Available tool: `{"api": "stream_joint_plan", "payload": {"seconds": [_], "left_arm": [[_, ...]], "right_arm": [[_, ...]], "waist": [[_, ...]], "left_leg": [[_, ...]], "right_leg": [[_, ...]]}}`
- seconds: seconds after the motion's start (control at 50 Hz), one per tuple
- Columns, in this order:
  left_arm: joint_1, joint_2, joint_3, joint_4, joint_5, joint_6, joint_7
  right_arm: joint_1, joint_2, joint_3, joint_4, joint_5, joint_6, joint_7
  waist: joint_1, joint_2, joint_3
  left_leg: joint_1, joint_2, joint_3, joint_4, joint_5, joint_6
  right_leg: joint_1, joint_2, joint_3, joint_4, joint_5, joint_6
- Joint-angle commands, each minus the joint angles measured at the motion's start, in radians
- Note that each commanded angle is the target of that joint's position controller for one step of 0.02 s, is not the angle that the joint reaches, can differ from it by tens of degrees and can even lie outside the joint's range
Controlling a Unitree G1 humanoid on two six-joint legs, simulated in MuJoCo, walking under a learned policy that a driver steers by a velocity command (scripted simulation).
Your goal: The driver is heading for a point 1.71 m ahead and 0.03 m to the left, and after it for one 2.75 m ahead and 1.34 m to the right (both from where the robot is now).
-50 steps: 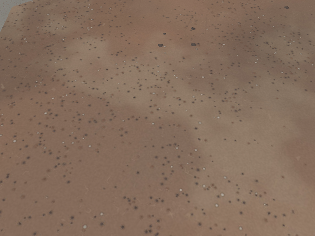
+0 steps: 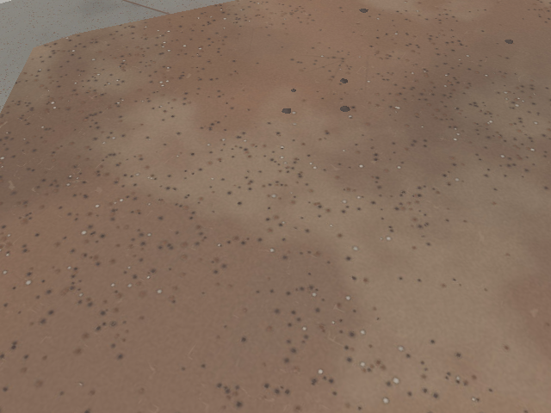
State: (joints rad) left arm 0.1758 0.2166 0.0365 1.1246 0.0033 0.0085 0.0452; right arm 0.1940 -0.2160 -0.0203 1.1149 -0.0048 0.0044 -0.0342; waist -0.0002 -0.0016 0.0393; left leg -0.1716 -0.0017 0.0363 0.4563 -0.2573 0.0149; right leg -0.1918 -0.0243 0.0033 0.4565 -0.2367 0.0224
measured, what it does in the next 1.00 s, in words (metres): stands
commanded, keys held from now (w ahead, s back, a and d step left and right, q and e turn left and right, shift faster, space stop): no key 1.00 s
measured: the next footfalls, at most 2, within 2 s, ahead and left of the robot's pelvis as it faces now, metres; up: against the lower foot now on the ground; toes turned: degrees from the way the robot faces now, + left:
right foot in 1.48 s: +0.11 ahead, -0.15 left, +0.00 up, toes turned -4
left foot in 1.96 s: +0.50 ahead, +0.07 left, +0.00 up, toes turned +3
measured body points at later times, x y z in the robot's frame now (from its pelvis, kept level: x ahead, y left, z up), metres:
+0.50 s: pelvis +0.00 +0.00 +0.00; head +0.01 +0.00 +0.45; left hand +0.01 +0.25 -0.16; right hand +0.01 -0.24 -0.16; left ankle -0.01 +0.11 -0.74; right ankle +0.01 -0.13 -0.74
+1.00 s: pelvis +0.01 +0.00 +0.00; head +0.02 +0.01 +0.45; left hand +0.01 +0.24 -0.16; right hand +0.01 -0.23 -0.16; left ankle -0.01 +0.11 -0.74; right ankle +0.01 -0.13 -0.74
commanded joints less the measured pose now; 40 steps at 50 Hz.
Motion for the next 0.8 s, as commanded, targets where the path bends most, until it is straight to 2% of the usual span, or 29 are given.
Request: {"api": "stream_joint_plan", "payload": {"seconds": [0.02,0.38,0.8], "left_arm": [[0.023,0.101,0.013,-0.019,0.000,-0.007,0.004],[0.092,0.076,0.003,0.002,-0.003,-0.010,0.007],[0.132,0.060,0.002,0.000,-0.006,-0.010,0.011]], "right_arm": [[0.029,-0.101,-0.014,-0.023,0.000,-0.008,-0.003],[0.096,-0.075,-0.009,-0.020,0.003,-0.011,-0.004],[0.144,-0.056,-0.010,-0.027,0.006,-0.014,-0.005]], "waist": [[0.001,0.003,-0.002],[0.001,0.002,0.006],[0.001,0.002,0.012]], "left_leg": [[-0.033,0.041,-0.043,-0.099,0.077,0.017],[-0.039,0.039,-0.043,-0.099,0.092,0.022],[-0.037,0.037,-0.042,-0.091,0.125,0.025]], "right_leg": [[-0.008,-0.015,0.009,-0.069,0.103,-0.023],[-0.022,-0.013,0.007,-0.067,0.104,-0.021],[-0.022,-0.012,0.007,-0.060,0.122,-0.020]]}}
